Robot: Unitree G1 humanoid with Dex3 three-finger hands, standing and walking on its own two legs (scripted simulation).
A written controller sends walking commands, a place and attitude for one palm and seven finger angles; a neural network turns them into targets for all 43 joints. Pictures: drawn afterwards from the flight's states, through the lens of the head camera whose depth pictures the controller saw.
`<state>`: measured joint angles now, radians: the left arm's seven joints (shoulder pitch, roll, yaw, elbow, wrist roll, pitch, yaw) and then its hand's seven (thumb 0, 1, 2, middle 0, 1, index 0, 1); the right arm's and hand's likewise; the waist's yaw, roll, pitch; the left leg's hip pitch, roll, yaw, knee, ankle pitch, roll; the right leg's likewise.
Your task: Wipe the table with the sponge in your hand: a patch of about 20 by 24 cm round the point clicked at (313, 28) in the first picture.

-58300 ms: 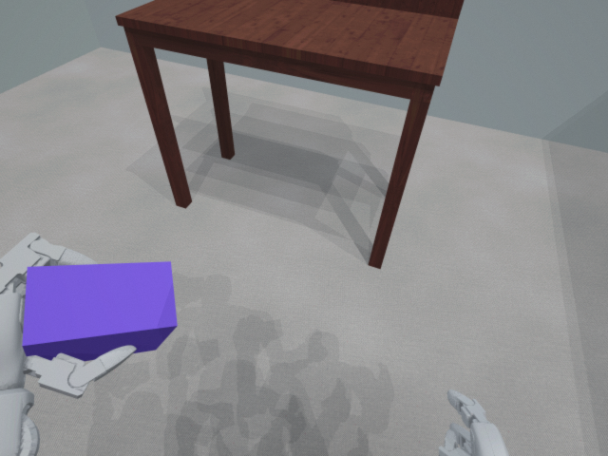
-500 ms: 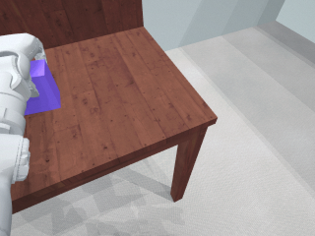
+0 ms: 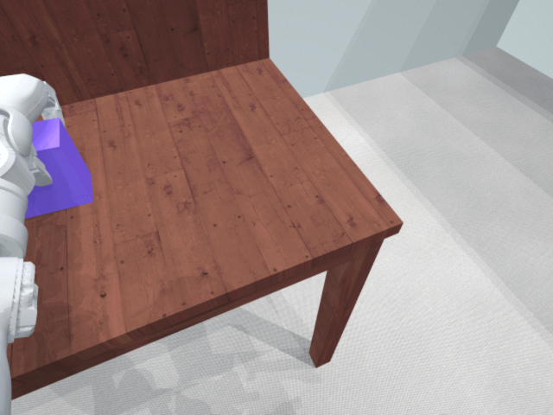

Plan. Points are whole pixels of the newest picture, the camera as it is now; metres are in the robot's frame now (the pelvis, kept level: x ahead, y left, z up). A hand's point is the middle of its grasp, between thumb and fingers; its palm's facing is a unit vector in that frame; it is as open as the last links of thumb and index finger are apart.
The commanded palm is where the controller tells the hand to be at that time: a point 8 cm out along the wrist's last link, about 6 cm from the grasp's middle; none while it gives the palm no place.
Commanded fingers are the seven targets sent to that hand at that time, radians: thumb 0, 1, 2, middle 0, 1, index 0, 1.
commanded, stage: slide back across to the first lane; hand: left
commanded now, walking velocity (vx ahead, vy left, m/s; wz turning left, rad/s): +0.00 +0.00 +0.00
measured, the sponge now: (43, 179) +0.42 +0.36 +0.11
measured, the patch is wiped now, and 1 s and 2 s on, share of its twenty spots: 1.00 1.00 1.00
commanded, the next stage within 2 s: wipe back along the first lane in 0.18 s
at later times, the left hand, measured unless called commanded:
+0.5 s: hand (0, 154) +0.40 +0.37 +0.18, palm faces -0.07 +0.07 -1.00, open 10.4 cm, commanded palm +0.38 +0.36 +0.22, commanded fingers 0.00 0.10 1.30 -1.20 -1.60 -1.20 -1.60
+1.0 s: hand (5, 178) +0.36 +0.35 +0.17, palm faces -0.01 +0.05 -1.00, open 10.4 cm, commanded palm +0.33 +0.33 +0.20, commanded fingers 0.00 0.10 1.30 -1.20 -1.60 -1.20 -1.60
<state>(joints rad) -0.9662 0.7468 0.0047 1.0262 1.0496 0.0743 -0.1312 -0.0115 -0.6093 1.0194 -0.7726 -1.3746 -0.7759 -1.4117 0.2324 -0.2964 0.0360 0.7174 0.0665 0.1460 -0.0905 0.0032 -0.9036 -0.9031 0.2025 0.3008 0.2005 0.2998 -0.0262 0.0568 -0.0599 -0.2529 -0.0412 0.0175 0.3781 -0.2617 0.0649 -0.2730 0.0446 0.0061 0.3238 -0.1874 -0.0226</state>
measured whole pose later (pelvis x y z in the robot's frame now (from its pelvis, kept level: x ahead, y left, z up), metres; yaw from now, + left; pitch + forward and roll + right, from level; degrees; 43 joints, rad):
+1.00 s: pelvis -0.02 +0.01 +0.00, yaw +2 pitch +3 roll -1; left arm -0.69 0.67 -0.06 0.61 0.96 0.16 -0.12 0.00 -0.57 1.01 -0.73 -1.42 -0.73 -1.46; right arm 0.18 -0.31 0.04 0.70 0.06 0.13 -0.06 0.01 -0.90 -0.90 0.20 0.30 0.20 0.30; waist 0.05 0.07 -0.04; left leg -0.19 -0.07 -0.01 0.37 -0.23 0.07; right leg -0.22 0.02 -0.02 0.34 -0.19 -0.01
